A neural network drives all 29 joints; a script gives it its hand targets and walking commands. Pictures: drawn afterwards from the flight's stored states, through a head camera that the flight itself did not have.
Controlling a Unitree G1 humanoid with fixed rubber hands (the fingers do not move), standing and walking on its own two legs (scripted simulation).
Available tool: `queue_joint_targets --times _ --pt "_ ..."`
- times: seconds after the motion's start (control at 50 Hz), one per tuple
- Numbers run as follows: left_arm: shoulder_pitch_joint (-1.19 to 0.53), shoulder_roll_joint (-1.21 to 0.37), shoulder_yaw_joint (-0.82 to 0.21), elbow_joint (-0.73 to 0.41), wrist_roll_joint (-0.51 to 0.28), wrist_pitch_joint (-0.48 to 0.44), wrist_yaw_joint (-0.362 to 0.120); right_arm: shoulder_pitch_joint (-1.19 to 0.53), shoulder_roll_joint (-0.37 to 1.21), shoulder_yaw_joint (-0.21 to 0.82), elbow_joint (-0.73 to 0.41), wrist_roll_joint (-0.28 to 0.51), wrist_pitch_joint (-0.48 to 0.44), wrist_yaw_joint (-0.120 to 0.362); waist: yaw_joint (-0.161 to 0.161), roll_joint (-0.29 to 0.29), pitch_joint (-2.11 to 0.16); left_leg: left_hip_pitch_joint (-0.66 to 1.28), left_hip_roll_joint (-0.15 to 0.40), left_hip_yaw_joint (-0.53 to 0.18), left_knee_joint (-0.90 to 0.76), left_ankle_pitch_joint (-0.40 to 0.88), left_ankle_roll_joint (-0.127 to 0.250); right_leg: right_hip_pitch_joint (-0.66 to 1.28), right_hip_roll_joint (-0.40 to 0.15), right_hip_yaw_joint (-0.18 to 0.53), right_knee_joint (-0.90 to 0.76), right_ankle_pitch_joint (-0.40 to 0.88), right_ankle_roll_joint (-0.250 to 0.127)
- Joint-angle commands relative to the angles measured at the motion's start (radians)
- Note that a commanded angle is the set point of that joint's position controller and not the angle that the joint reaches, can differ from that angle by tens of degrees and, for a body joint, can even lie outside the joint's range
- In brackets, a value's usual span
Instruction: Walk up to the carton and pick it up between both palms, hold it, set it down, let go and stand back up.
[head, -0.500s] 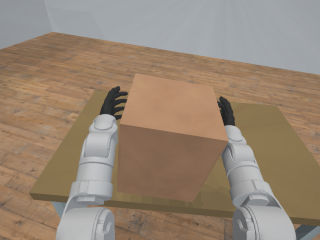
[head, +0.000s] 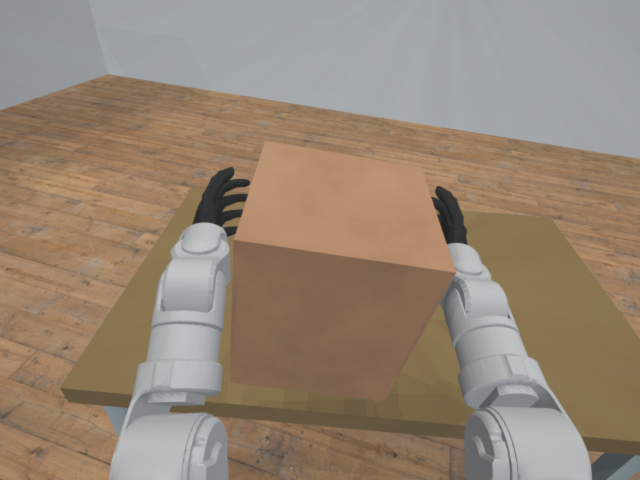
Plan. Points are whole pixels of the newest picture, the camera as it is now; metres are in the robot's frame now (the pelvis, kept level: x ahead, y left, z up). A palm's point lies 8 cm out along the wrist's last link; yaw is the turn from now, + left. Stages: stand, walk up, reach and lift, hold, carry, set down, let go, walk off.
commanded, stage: hold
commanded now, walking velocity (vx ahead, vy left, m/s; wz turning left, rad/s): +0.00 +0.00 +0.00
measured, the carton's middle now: (326, 273) +0.36 +0.01 +0.13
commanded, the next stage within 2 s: none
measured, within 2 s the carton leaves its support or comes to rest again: neither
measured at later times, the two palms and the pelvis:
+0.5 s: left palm (208, 226) +0.36 +0.15 +0.20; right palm (447, 242) +0.37 -0.15 +0.18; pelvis +0.00 +0.00 +0.00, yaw +0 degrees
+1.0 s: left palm (207, 226) +0.36 +0.16 +0.20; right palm (447, 241) +0.37 -0.14 +0.18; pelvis +0.00 +0.00 +0.00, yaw +0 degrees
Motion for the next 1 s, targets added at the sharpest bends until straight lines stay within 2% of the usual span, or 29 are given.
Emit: queue_joint_targets --times 0.0,0.3,0.34,0.46,0.48,0.54,0.6,0.62,0.66,0.7,0.76,0.98 --pt "-0.637 -0.656 -0.442 -0.142 -0.077 -0.021 -0.15 -0.864 0.602 0.477 -0.359 0.162 -0.053 0.082 -0.068 0.009 -0.286 0.129 -0.055 -0.013 -0.153 0.2 -0.035 0.083 0.02 0.022 -0.032 0.121 0.039" --pt "-0.642 -0.658 -0.456 -0.188 -0.084 -0.007 -0.153 -0.848 0.606 0.492 -0.383 0.182 -0.03 0.073 -0.071 0.027 -0.309 0.137 -0.057 -0.019 -0.147 0.237 -0.044 0.098 0.025 0.024 -0.026 0.152 0.038" --pt "-0.636 -0.654 -0.444 -0.157 -0.073 -0.001 -0.156 -0.855 0.594 0.483 -0.367 0.177 -0.026 0.074 -0.071 0.026 -0.288 0.132 -0.057 -0.019 -0.152 0.21 -0.044 0.088 0.024 0.02 -0.032 0.12 0.038" --pt "-0.647 -0.661 -0.46 -0.188 -0.087 -0.005 -0.155 -0.858 0.605 0.49 -0.387 0.183 -0.025 0.072 -0.078 0.027 -0.321 0.146 -0.058 -0.02 -0.147 0.231 -0.044 0.094 0.025 0.023 -0.028 0.142 0.039" --pt "-0.639 -0.656 -0.45 -0.164 -0.082 -0.002 -0.155 -0.858 0.597 0.488 -0.379 0.183 -0.022 0.07 -0.078 0.023 -0.297 0.14 -0.058 -0.019 -0.149 0.223 -0.043 0.086 0.025 0.023 -0.033 0.134 0.039" --pt "-0.651 -0.652 -0.445 -0.172 -0.08 -0.006 -0.156 -0.846 0.596 0.483 -0.355 0.181 -0.019 0.073 -0.076 0.021 -0.286 0.134 -0.057 -0.019 -0.155 0.214 -0.045 0.081 0.026 0.022 -0.035 0.12 0.037" --pt "-0.663 -0.66 -0.458 -0.195 -0.084 -0.008 -0.154 -0.86 0.604 0.495 -0.38 0.186 -0.024 0.074 -0.072 0.031 -0.318 0.137 -0.058 -0.02 -0.148 0.235 -0.049 0.098 0.027 0.021 -0.027 0.135 0.036" --pt "-0.649 -0.653 -0.451 -0.167 -0.081 -0.004 -0.156 -0.852 0.592 0.484 -0.368 0.183 -0.021 0.072 -0.08 0.024 -0.286 0.129 -0.057 -0.02 -0.154 0.215 -0.045 0.086 0.026 0.023 -0.034 0.123 0.036" --pt "-0.644 -0.652 -0.445 -0.161 -0.077 -0.003 -0.158 -0.858 0.592 0.482 -0.37 0.181 -0.022 0.073 -0.074 0.031 -0.286 0.128 -0.057 -0.02 -0.157 0.205 -0.045 0.087 0.023 0.021 -0.034 0.113 0.036" --pt "-0.645 -0.649 -0.441 -0.168 -0.078 -0.004 -0.16 -0.854 0.599 0.483 -0.371 0.179 -0.022 0.073 -0.076 0.017 -0.294 0.131 -0.059 -0.018 -0.159 0.21 -0.044 0.094 0.026 0.021 -0.034 0.122 0.038" --pt "-0.645 -0.649 -0.447 -0.185 -0.08 -0.005 -0.159 -0.839 0.596 0.489 -0.371 0.187 -0.018 0.071 -0.079 0.032 -0.298 0.14 -0.058 -0.021 -0.152 0.234 -0.046 0.096 0.026 0.022 -0.03 0.141 0.038" --pt "-0.649 -0.643 -0.441 -0.183 -0.079 -0.008 -0.164 -0.85 0.601 0.494 -0.38 0.188 -0.019 0.068 -0.076 0.024 -0.307 0.145 -0.061 -0.019 -0.151 0.231 -0.044 0.096 0.026 0.022 -0.031 0.138 0.04"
